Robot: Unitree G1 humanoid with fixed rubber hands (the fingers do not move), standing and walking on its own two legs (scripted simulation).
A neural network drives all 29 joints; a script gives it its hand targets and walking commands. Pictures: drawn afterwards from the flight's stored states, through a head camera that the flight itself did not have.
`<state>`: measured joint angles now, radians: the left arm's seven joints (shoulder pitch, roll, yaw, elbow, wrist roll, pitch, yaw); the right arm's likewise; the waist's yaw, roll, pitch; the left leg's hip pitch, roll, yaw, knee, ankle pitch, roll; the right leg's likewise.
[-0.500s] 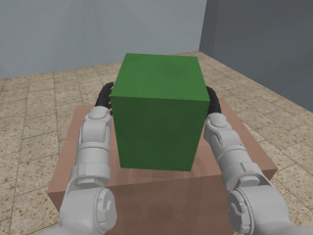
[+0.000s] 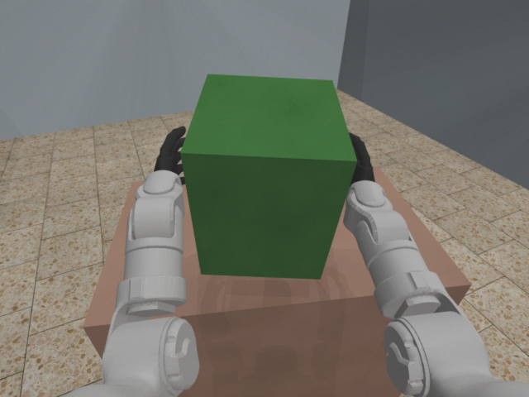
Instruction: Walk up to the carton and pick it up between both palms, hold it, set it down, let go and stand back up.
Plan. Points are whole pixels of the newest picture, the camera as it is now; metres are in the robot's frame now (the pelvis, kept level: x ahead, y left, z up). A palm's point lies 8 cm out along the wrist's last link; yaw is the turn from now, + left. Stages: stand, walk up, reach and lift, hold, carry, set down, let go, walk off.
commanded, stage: reach and lift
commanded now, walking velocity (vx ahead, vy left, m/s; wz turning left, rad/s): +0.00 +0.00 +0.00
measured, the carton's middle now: (265, 179) +0.39 -0.01 +0.18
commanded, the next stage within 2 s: hold in 0.28 s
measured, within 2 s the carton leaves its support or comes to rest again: neither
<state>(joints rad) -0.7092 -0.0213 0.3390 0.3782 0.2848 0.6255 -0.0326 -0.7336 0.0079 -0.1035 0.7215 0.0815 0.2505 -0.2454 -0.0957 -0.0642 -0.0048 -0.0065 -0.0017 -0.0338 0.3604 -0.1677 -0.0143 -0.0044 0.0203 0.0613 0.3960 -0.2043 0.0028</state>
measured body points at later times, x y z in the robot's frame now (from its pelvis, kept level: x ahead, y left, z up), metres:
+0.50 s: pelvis -0.01 +0.00 +0.00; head -0.09 +0.02 +0.44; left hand +0.37 +0.14 +0.21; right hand +0.36 -0.15 +0.20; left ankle +0.03 +0.13 -0.74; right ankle +0.02 -0.12 -0.74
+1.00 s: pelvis -0.01 +0.00 +0.00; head -0.09 +0.02 +0.44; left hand +0.37 +0.14 +0.22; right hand +0.36 -0.15 +0.21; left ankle +0.03 +0.13 -0.74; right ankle +0.02 -0.12 -0.74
